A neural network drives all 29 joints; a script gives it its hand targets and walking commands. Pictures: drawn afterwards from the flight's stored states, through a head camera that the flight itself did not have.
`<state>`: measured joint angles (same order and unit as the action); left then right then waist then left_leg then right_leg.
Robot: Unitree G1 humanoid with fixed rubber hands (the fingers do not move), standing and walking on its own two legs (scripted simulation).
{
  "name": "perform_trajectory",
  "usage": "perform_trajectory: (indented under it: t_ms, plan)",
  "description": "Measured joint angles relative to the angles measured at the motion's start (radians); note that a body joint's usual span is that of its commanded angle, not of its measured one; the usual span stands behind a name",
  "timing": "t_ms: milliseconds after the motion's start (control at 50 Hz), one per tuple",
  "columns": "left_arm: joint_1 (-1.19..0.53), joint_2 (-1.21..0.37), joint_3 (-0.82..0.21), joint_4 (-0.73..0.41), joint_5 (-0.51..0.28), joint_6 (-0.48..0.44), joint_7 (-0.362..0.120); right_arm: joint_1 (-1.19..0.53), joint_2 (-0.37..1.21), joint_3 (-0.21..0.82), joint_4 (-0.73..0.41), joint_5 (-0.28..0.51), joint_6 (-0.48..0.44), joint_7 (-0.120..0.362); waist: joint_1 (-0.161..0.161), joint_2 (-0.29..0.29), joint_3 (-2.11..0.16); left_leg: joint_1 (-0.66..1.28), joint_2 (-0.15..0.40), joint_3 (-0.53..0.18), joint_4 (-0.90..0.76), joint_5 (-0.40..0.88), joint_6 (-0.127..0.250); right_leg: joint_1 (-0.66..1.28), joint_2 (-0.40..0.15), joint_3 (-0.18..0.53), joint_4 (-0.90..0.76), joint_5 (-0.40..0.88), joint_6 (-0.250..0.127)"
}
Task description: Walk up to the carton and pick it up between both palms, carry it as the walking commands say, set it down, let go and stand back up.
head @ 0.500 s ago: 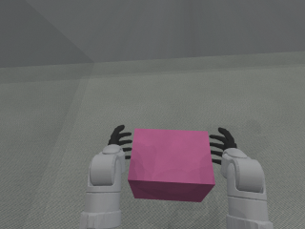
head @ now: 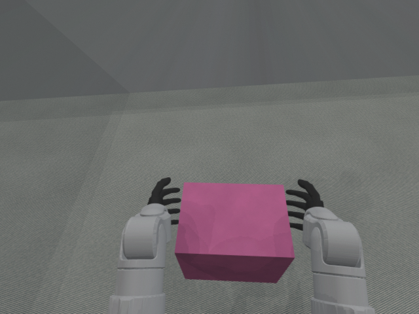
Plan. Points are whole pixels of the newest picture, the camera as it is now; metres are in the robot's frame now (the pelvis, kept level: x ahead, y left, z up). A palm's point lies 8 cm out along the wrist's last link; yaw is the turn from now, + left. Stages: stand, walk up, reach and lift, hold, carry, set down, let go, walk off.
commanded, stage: carry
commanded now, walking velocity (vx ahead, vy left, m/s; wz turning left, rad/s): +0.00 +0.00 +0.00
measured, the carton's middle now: (231, 234) +0.29 -0.01 -0.01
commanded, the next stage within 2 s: hold in 0.60 s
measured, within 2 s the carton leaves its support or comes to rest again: neither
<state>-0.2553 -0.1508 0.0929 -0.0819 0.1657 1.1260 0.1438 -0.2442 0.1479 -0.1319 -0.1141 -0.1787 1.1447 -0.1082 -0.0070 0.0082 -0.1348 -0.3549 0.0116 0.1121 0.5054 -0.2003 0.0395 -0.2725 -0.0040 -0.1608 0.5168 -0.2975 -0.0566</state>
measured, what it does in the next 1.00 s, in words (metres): stands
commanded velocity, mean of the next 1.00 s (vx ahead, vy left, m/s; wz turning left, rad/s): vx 0.00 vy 0.00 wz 0.00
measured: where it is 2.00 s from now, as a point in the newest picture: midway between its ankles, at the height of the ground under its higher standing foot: outside the picture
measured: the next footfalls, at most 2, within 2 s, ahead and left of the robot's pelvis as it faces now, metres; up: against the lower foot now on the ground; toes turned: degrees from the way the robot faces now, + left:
none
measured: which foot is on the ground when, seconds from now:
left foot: down 0.00-1.00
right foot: down 0.00-1.00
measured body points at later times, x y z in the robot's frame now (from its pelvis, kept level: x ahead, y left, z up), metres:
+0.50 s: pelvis +0.00 +0.00 +0.00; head -0.03 -0.01 +0.45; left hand +0.29 +0.13 +0.07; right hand +0.29 -0.16 +0.07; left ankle +0.04 +0.10 -0.73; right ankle -0.01 -0.08 -0.73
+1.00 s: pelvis -0.02 +0.03 +0.01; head -0.08 +0.05 +0.45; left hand +0.30 +0.15 +0.06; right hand +0.28 -0.14 +0.06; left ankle +0.04 +0.12 -0.73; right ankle -0.01 -0.08 -0.73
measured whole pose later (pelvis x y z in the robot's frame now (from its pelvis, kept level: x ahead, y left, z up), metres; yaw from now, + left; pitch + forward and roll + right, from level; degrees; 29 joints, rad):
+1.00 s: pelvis -0.02 +0.03 +0.01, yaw -12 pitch -8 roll +0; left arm -0.30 -0.16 0.24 0.26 0.25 0.76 0.07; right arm -0.34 0.17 -0.23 0.38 -0.29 0.70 -0.04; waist 0.12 -0.03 -0.02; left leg -0.09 -0.05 -0.02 0.41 -0.18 0.03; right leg -0.09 0.06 0.07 0.45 -0.22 -0.03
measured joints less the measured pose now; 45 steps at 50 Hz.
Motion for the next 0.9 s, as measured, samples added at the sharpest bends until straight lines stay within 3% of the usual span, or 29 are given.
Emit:
perform_trajectory:
  t_ms: [600,660,720,800,900]
  plan:
    - [0.020,0.004,0.001,0.018,-0.002,-0.053,-0.006,0.015,-0.003,0.004,0.024,0.006,-0.058,0.010,0.004,-0.005,0.005,-0.005,0.012,-0.004,0.003,0.004,-0.008,-0.001,0.010,-0.002,-0.008,0.009,-0.007]
    - [0.005,0.001,0.040,0.207,0.057,-0.214,-0.066,-0.009,0.003,-0.037,0.225,-0.056,-0.223,0.060,0.037,-0.023,0.076,0.098,-0.008,-0.018,-0.055,0.022,-0.010,0.072,0.018,0.052,-0.033,0.025,-0.011]
    - [0.093,0.017,0.024,0.202,0.052,-0.326,-0.081,0.035,-0.006,0.008,0.295,-0.056,-0.362,0.052,0.077,-0.028,0.111,0.152,-0.026,-0.070,-0.082,0.018,-0.018,0.095,0.038,0.126,-0.044,0.041,-0.003]
    - [0.135,0.021,0.045,0.160,0.021,-0.357,-0.093,0.071,-0.012,0.048,0.298,-0.022,-0.419,0.036,0.127,-0.023,0.118,0.202,-0.042,-0.139,-0.101,0.012,-0.037,0.124,0.066,0.199,-0.065,0.064,0.001]
    - [0.040,0.009,0.100,0.257,0.046,-0.357,-0.091,-0.014,0.003,-0.010,0.417,-0.062,-0.437,0.043,0.138,-0.031,0.116,0.239,-0.051,-0.141,-0.098,0.016,-0.027,0.161,0.065,0.218,-0.069,0.071,0.012]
